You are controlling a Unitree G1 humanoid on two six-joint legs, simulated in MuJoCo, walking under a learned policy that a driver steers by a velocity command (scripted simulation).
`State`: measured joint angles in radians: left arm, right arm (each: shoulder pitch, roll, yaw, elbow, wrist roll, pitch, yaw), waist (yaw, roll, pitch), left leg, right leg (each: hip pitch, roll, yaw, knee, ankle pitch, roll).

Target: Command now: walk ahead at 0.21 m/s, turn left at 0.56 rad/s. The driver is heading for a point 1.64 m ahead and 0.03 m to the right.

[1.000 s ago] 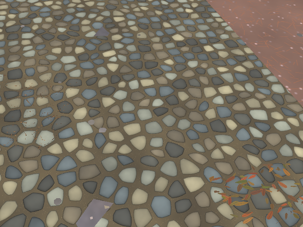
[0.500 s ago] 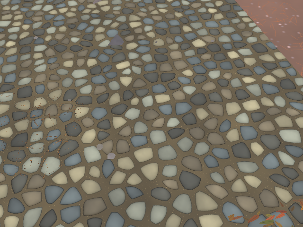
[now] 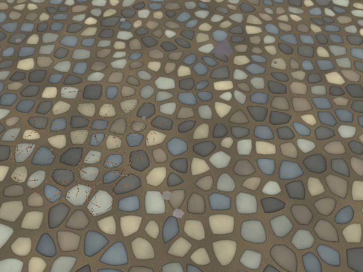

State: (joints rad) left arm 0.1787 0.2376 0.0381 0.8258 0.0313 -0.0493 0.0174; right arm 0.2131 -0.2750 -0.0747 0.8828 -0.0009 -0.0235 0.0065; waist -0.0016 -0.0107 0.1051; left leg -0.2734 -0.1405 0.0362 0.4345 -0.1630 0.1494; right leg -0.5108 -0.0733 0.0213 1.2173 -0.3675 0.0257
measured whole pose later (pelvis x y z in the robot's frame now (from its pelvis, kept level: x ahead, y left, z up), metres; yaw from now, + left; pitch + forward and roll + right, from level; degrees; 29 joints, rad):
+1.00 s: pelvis +0.13 -0.04 +0.01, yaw +9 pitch -2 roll +0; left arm 0.23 0.24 0.01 1.02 0.01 0.01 0.02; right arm 0.25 -0.21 0.01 1.08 -0.01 0.00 -0.03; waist 0.02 -0.01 0.03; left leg -0.09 -0.04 -0.05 0.38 -0.26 0.02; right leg -0.20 0.02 0.00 0.38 -0.14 -0.02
